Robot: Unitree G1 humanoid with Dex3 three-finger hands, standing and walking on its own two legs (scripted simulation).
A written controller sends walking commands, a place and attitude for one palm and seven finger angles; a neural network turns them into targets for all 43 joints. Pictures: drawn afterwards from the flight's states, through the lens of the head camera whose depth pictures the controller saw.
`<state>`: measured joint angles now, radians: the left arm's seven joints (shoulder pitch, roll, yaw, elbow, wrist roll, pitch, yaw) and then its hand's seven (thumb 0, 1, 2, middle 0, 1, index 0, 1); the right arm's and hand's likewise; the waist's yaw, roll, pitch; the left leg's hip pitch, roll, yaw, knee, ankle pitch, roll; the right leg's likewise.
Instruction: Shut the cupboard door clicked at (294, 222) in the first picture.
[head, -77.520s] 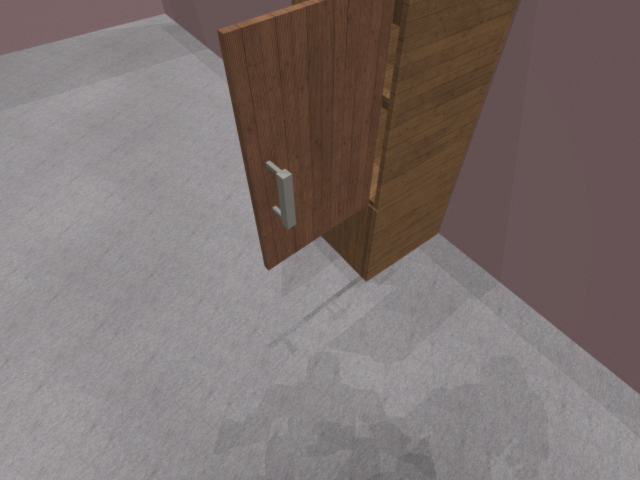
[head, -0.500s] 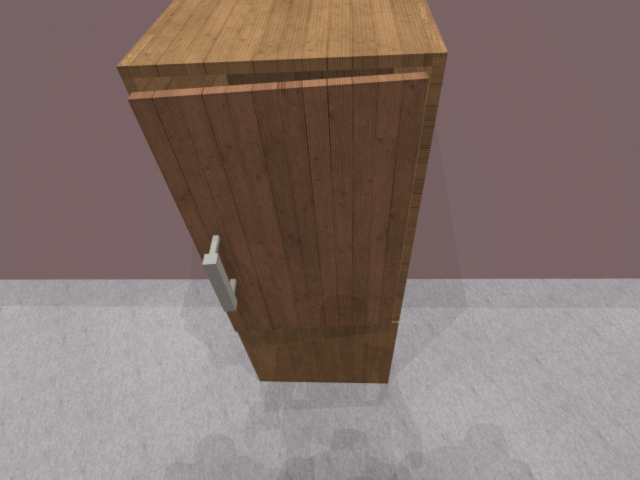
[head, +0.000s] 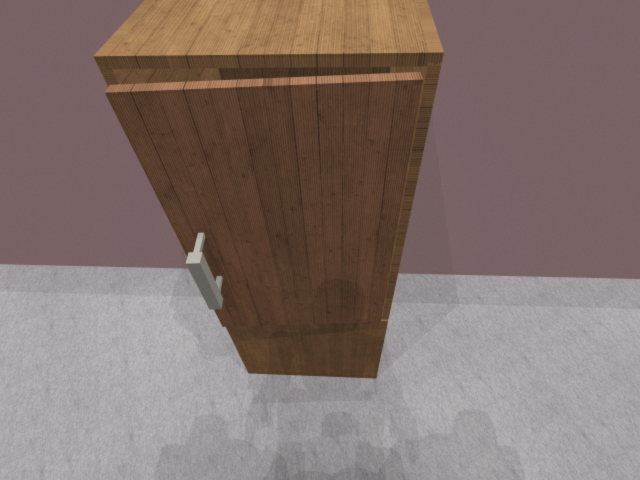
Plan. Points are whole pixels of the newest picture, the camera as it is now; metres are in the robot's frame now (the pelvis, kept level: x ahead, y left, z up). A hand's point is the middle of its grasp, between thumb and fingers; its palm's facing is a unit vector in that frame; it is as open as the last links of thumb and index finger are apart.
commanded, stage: look again from close up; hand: left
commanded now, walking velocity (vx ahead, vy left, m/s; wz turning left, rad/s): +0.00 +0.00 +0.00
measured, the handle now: (208, 272) +0.45 +0.23 -0.08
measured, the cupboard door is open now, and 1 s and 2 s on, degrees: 4 4 4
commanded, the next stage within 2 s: raise the hand and make a fist in 0.22 s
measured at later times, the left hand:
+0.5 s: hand (188, 425) +0.19 +0.18 -0.04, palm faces +0.27 -0.96 -0.10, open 7.2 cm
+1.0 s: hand (184, 475) +0.14 +0.19 -0.08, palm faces +0.01 -1.00 -0.02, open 4.9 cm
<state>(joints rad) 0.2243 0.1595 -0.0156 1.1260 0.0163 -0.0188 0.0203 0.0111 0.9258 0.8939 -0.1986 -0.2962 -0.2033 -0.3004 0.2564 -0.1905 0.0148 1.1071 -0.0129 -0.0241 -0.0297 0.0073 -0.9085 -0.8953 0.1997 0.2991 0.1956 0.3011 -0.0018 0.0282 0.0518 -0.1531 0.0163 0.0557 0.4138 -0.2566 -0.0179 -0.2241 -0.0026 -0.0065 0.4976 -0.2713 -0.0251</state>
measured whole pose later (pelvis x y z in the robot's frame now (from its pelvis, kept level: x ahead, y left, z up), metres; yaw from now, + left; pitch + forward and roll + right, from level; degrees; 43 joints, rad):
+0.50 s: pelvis +0.00 -0.01 -0.02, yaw +3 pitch +5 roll +1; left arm 0.37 0.13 0.09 0.26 -0.16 -0.27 0.01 0.02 0.91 0.89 -0.23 -0.33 -0.23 -0.34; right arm 0.27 -0.24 -0.04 0.82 0.01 -0.28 -0.07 0.01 -0.91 -0.89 0.20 0.30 0.20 0.30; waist -0.03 0.03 -0.06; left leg -0.39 0.02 0.01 0.69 -0.38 -0.03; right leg -0.43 -0.02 -0.06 0.74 -0.39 -0.03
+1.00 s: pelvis -0.08 +0.02 -0.13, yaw +3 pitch +16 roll -3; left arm 0.37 0.20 0.05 -0.07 -0.21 -0.38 -0.20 0.02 0.90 0.90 -0.65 -0.79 -0.65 -0.79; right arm 0.21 -0.18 0.05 0.51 0.01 -0.22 -0.05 0.02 -0.90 -0.89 0.21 0.30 0.20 0.30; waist 0.02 0.03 -0.14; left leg -1.09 0.01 -0.04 1.35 -0.55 0.00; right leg -1.07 -0.03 -0.08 1.30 -0.51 -0.01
